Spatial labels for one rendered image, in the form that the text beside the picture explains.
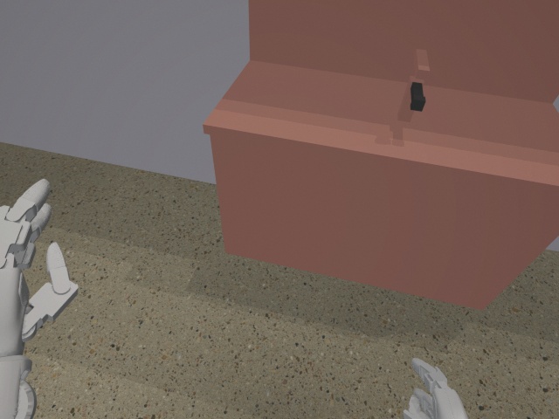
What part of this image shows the tap lever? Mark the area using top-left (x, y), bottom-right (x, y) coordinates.
top-left (411, 82), bottom-right (425, 112)

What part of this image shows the robot right hand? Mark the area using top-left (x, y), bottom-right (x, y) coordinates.
top-left (404, 358), bottom-right (468, 419)

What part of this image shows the counter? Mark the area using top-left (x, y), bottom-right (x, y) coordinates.
top-left (203, 0), bottom-right (559, 311)

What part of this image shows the robot left hand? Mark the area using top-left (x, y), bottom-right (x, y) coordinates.
top-left (0, 179), bottom-right (79, 357)

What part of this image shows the left robot forearm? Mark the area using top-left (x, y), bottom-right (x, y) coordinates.
top-left (0, 355), bottom-right (37, 419)

